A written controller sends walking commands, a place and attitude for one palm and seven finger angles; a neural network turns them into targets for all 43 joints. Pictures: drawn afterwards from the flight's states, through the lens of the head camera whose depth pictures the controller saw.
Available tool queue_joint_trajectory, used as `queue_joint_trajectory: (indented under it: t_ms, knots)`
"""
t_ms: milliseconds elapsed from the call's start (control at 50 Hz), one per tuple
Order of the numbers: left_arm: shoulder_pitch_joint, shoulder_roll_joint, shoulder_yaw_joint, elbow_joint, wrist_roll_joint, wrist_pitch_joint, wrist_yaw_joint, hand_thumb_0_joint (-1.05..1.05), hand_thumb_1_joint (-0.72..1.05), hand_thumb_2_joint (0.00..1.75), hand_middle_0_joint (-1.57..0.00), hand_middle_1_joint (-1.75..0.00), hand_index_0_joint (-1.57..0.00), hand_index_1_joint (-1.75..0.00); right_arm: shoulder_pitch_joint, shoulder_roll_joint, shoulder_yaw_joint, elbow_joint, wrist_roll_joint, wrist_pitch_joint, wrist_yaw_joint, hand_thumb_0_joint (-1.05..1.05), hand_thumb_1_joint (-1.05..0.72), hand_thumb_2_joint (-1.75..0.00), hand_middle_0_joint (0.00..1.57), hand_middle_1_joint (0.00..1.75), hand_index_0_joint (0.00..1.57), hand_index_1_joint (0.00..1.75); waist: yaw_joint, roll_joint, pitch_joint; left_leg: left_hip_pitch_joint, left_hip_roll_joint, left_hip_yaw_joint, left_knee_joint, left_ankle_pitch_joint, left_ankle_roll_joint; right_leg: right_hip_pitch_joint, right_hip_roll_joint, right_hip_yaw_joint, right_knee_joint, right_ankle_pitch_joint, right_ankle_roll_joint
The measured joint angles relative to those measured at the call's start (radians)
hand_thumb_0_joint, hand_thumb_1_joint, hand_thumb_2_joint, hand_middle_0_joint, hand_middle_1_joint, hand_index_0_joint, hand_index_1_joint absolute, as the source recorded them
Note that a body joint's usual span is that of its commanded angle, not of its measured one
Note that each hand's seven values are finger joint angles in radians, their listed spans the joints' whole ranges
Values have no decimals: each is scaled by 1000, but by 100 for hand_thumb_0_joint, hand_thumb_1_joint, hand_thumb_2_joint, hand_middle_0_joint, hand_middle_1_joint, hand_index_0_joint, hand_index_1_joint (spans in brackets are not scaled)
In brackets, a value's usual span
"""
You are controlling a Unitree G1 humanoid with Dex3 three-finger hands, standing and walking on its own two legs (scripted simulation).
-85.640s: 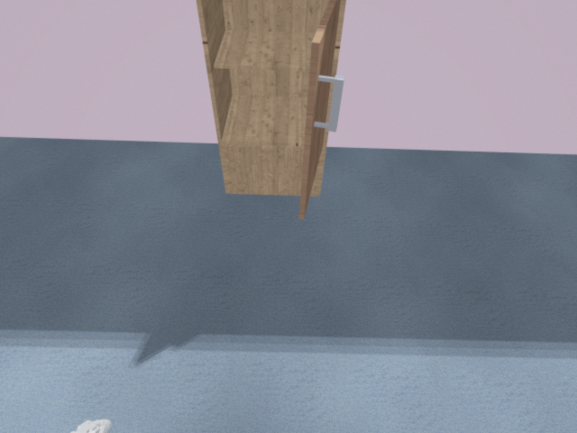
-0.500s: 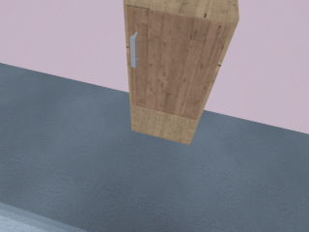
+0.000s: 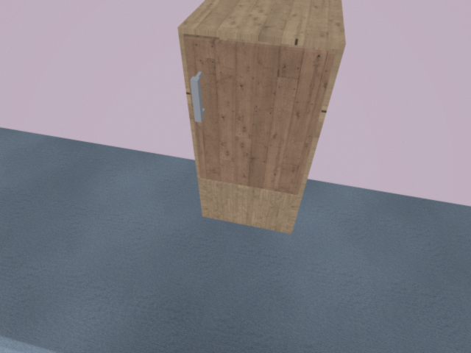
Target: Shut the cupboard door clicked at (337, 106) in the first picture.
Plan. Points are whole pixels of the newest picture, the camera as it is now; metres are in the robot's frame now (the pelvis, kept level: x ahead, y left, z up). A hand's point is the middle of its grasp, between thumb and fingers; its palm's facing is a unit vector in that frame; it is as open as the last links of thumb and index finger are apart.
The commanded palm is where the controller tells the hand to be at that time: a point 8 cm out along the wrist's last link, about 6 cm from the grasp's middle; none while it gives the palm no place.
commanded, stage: let the arm hang, fingers relaxed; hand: left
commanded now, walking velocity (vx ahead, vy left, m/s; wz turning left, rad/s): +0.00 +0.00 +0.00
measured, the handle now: (199, 97) +0.85 +0.16 -0.02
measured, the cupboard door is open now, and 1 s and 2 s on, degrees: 0 0 0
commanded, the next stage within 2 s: look to check the result in 0.16 s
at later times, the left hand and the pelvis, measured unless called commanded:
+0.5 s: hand out of the picture +0.00 +0.16 -0.17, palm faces +0.04 -0.98 -0.20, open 7.4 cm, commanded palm none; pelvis +0.01 -0.01 +0.00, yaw +0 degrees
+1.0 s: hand out of the picture +0.03 +0.15 -0.17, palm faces +0.05 -0.98 -0.19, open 7.4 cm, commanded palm none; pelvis +0.03 -0.02 +0.00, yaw +0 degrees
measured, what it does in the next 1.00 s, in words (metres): stands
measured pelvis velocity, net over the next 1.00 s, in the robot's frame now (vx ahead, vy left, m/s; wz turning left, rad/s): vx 0.03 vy -0.02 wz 0.00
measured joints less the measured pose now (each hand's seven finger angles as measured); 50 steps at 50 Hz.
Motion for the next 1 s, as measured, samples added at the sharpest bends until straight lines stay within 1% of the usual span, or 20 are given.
queue_joint_trajectory:
  t_ms: [120,400,720,1000]
  knots:
    - [-4,7,3,6,-1,1,0,1,92,90,-20,-30,-20,-30,0,1,1,2,1,-4,-1,0,-91,-90,20,29,20,29,-2,-7,8,11,3,-2,-11,1,-5,10,4,-2,-10,-1,-4]
    - [20,11,4,30,-4,0,0,0,90,90,-20,-30,-20,-30,-10,-8,3,13,4,-2,-4,0,-91,-90,20,29,20,29,4,-1,33,30,13,-7,-25,-4,-17,33,15,-7,-29,-4,-14]
    - [11,2,-1,31,-5,-7,1,0,90,90,-20,-30,-20,-30,-30,-7,5,20,4,-2,-6,0,-91,-90,20,29,20,29,5,-3,29,51,24,-12,-35,-11,-30,55,27,-12,-42,-13,-25]
    - [3,5,0,29,-6,-11,1,0,90,90,-20,-30,-20,-30,-27,-4,8,27,4,-5,-8,0,-91,-90,20,29,20,29,4,-7,27,70,31,-17,-46,-16,-38,79,35,-16,-61,-15,-31]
